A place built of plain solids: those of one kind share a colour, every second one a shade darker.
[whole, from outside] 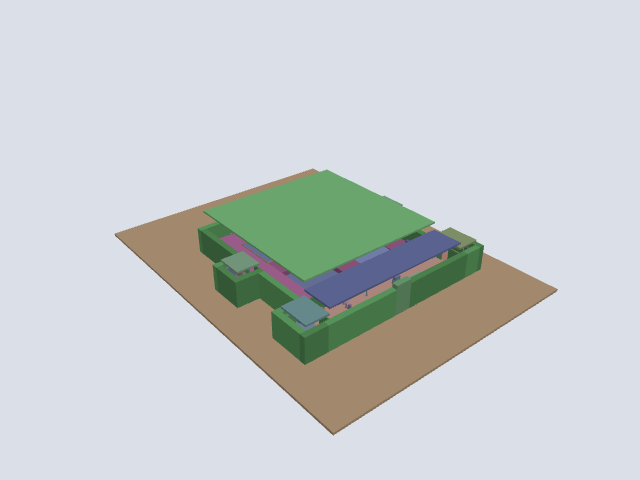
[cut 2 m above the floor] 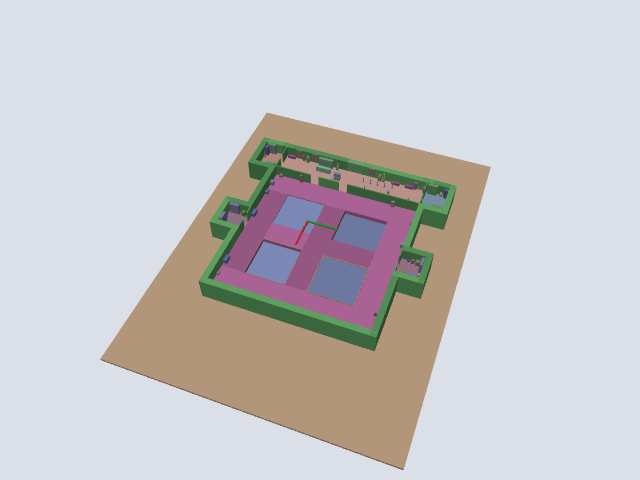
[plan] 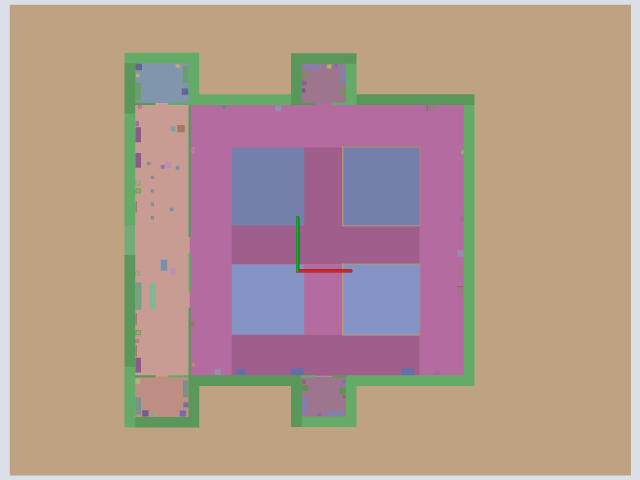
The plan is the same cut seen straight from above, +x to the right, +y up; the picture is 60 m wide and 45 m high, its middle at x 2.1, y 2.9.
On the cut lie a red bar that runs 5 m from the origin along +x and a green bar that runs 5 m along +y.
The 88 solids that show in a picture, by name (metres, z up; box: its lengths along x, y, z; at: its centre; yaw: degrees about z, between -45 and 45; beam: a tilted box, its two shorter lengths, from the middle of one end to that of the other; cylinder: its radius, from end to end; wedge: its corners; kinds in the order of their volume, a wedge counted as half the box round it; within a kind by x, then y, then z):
{
 "ground_under_all_1": {"box": [58.25, 44.16, 0.4], "at": [2.13, 2.89, -1.94]},
 "floor_gang_1": {"box": [3.95, 25.55, 1.79], "at": [-8.14, 2.89, -0.9]},
 "floor_gang_2": {"box": [3.65, 6.6, 1.79], "at": [2.46, -2.69, -0.9]},
 "floor_gang_3": {"box": [3.65, 7.3, 1.79], "at": [2.46, 7.92, -0.9]},
 "floor_gang_4": {"box": [17.6, 3.9, 1.79], "at": [2.63, -7.93, -0.9]},
 "floor_gang_5": {"box": [17.6, 3.65, 1.79], "at": [2.63, 2.44, -0.9]},
 "floor_gang_6": {"box": [17.6, 4.1, 1.79], "at": [2.63, 13.62, -0.9]},
 "floor_gang_7": {"box": [4.25, 25.55, 1.79], "at": [13.55, 2.89, -0.9]},
 "wall_1": {"box": [1.0, 5.7, 4.4], "at": [-15.72, -11.84, 0.41]},
 "wall_2": {"box": [1.0, 12.28, 4.4], "at": [-15.72, -4.65, 0.41]},
 "wall_3": {"box": [1.0, 12.28, 4.4], "at": [-15.72, 10.43, 0.41]},
 "wall_4": {"box": [1.0, 5.7, 4.4], "at": [-15.72, 17.61, 0.41]},
 "wall_5": {"box": [2.1, 0.2, 4.4], "at": [-14.37, -9.88, 0.41]},
 "wall_6": {"box": [2.1, 0.2, 4.4], "at": [-14.37, 15.66, 0.41]},
 "wall_7": {"box": [7.0, 1.0, 4.4], "at": [-12.72, -14.19, 0.41]},
 "wall_8": {"box": [7.0, 1.0, 4.4], "at": [-12.72, 19.97, 0.41]},
 "wall_9": {"box": [2.1, 0.2, 4.4], "at": [-11.07, -9.88, 0.41]},
 "wall_10": {"box": [2.1, 0.2, 4.4], "at": [-11.07, 15.66, 0.41]},
 "wall_11": {"box": [0.2, 6.55, 4.4], "at": [-10.12, -6.71, 0.41]},
 "wall_12": {"box": [0.2, 3.62, 4.4], "at": [-10.12, -0.12, 0.41]},
 "wall_13": {"box": [0.2, 12.58, 4.4], "at": [-10.12, 9.48, 0.41]},
 "wall_14": {"box": [1.0, 4.9, 4.4], "at": [-9.72, -12.23, 0.41]},
 "wall_15": {"box": [1.0, 4.9, 4.4], "at": [-9.72, 18.02, 0.41]},
 "wall_16": {"box": [10.53, 1.0, 4.4], "at": [-4.96, -10.29, 0.41]},
 "wall_17": {"box": [10.53, 1.0, 4.4], "at": [-4.96, 16.07, 0.41]},
 "wall_18": {"box": [1.0, 4.85, 4.4], "at": [-0.12, -12.21, 0.41]},
 "wall_19": {"box": [1.0, 4.85, 4.4], "at": [-0.12, 17.99, 0.41]},
 "wall_20": {"box": [1.41, 0.2, 4.4], "at": [1.0, -9.88, 0.41]},
 "wall_21": {"box": [6.15, 1.0, 4.4], "at": [2.46, -14.14, 0.41]},
 "wall_22": {"box": [6.15, 1.0, 4.4], "at": [2.46, 19.92, 0.41]},
 "wall_23": {"box": [1.53, 0.2, 4.4], "at": [3.97, -9.88, 0.41]},
 "wall_24": {"box": [1.0, 4.85, 4.4], "at": [5.03, -12.21, 0.41]},
 "wall_25": {"box": [1.0, 4.85, 4.4], "at": [5.03, 17.99, 0.41]},
 "wall_26": {"box": [11.98, 1.0, 4.4], "at": [10.59, -10.29, 0.41]},
 "wall_27": {"box": [11.98, 1.0, 4.4], "at": [10.59, 16.07, 0.41]},
 "wall_28": {"box": [1.0, 27.35, 4.4], "at": [16.08, 2.89, 0.41]},
 "step_tier_1": {"box": [6.8, 6.6, 1.63], "at": [-2.77, -2.69, -0.97]},
 "step_tier_2": {"box": [6.8, 7.3, 0.99], "at": [-2.77, 7.92, -1.29]},
 "step_tier_3": {"box": [7.15, 6.6, 1.13], "at": [7.86, -2.69, -1.23]},
 "step_tier_4": {"box": [7.15, 7.3, 1.79], "at": [7.86, 7.92, -0.9]},
 "floor_foyer_1": {"box": [5.2, 25.55, 1.79], "at": [-12.72, 2.89, -0.9]},
 "ceil_hall_1": {"box": [25.8, 25.55, 0.3], "at": [2.78, 2.89, 5.7]},
 "floor_side_1": {"box": [4.35, 3.85, 1.79], "at": [2.46, -11.81, -0.9]},
 "floor_side_2": {"box": [4.35, 3.85, 1.79], "at": [2.46, 17.59, -0.9]},
 "ceil_foyer_1": {"box": [5.2, 25.55, 0.3], "at": [-12.72, 2.89, 4.35]},
 "floor_cloaks_1": {"box": [5.2, 3.9, 1.79], "at": [-12.72, -11.84, -0.9]},
 "floor_store_1": {"box": [5.2, 3.9, 1.79], "at": [-12.72, 17.61, -0.9]},
 "door_leaf_1": {"box": [0.97, 2.8, 5.06], "at": [-15.73, 2.89, 0.74]},
 "shelves_side_1": {"box": [0.5, 1.6, 2.0], "at": [0.66, -12.59, 1.0]},
 "shelves_side_2": {"box": [1.6, 0.5, 2.0], "at": [1.43, 19.14, 1.0]},
 "shelves_side_3": {"box": [1.6, 0.5, 2.0], "at": [3.48, -13.36, 1.0]},
 "shelves_side_4": {"box": [0.5, 1.6, 2.0], "at": [4.25, 18.36, 1.0]},
 "ceil_cloaks_1": {"box": [5.2, 3.9, 0.3], "at": [-12.72, -11.84, 3.4]},
 "ceil_store_1": {"box": [5.2, 3.9, 0.3], "at": [-12.72, 17.61, 3.4]},
 "ceil_side_1": {"box": [4.35, 3.85, 0.3], "at": [2.46, 17.59, 3.4]},
 "cloakroom_foyer_1": {"box": [0.55, 2.55, 1.75], "at": [-14.91, -2.36, 0.87]},
 "cloakroom_foyer_2": {"box": [0.55, 2.55, 1.0], "at": [-13.56, -2.36, 0.5]},
 "shelves_cloaks_1": {"box": [0.5, 1.6, 2.0], "at": [-14.94, -12.63, 1.0]},
 "shelves_cloaks_2": {"box": [0.5, 1.6, 2.0], "at": [-10.5, -11.04, 1.0]},
 "shelves_store_1": {"box": [0.5, 1.6, 2.0], "at": [-14.94, 16.82, 1.0]},
 "shelves_store_2": {"box": [0.5, 1.6, 2.0], "at": [-10.5, 18.41, 1.0]},
 "case_1": {"box": [0.8, 0.5, 0.41], "at": [-5.34, -9.5, 0.29]},
 "case_2": {"box": [1.2, 0.6, 0.66], "at": [-0.05, -9.45, 0.42]},
 "case_3": {"box": [1.2, 0.6, 0.66], "at": [10.34, -9.45, 0.42]},
 "fridge_side_1": {"box": [0.6, 0.6, 0.85], "at": [0.71, 18.41, 0.42]},
 "fridge_side_2": {"box": [0.6, 0.6, 1.8], "at": [4.2, 16.77, 0.9]},
 "bench_foyer_1": {"box": [0.5, 1.4, 0.46], "at": [-14.94, -8.84, 0.22]},
 "bench_foyer_2": {"box": [0.5, 1.4, 0.46], "at": [-14.94, 10.37, 0.22]},
 "bench_foyer_3": {"box": [0.5, 1.4, 0.46], "at": [-14.94, 12.77, 0.22]},
 "poster_case_foyer_1": {"box": [0.14, 1.1, 1.6], "at": [-15.12, -7.49, 1.3]},
 "poster_case_foyer_2": {"box": [0.14, 1.1, 1.6], "at": [-15.12, -4.49, 1.3]},
 "poster_case_foyer_3": {"box": [0.14, 1.1, 1.6], "at": [-15.12, 6.01, 1.3]},
 "fridge_cloaks_1": {"box": [0.6, 0.6, 1.8], "at": [-14.27, -13.36, 0.9]},
 "kerb_1": {"box": [0.1, 7.48, 0.14], "at": [4.23, 7.92, 0.07]},
 "kerb_2": {"box": [0.09, 6.76, 0.06], "at": [4.24, -2.67, 0.02]},
 "kerb_3": {"box": [7.15, 0.07, 0.035], "at": [7.86, -6.02, 0.01]},
 "kerb_4": {"box": [7.15, 0.09, 0.06], "at": [7.86, 0.66, 0.02]},
 "kerb_5": {"box": [7.15, 0.08, 0.07], "at": [7.86, 4.22, 0.03]},
 "kerb_6": {"box": [7.15, 0.1, 0.12], "at": [7.86, 11.62, 0.06]},
 "kerb_7": {"box": [0.1, 7.48, 0.12], "at": [11.48, 7.92, 0.05]},
 "cart_foyer_1": {"box": [0.58, 0.98, 0.58], "at": [-12.52, 0.54, 1.21]},
 "fridge_store_1": {"box": [0.6, 0.6, 0.85], "at": [-10.55, 16.82, 0.42]},
 "barrel_cloaks_1": {"box": [0.58, 0.58, 0.89], "at": [-10.76, -13.37, 0.44]},
 "barrel_side_1": {"box": [0.58, 0.58, 0.89], "at": [4.21, -11.22, 0.44]},
 "trolley_1": {"box": [1.0, 0.6, 0.06], "at": [12.55, 15.23, 0.2]},
 "trolley_2": {"box": [0.6, 1.0, 0.06], "at": [15.24, -1.91, 0.2]},
 "cafe_table_foyer_1": {"box": [0.7, 0.7, 0.04], "at": [-10.93, 13.34, 0.72]},
 "high_table_foyer_1": {"box": [0.6, 0.6, 0.05], "at": [-11.71, -0.06, 1.0]}
}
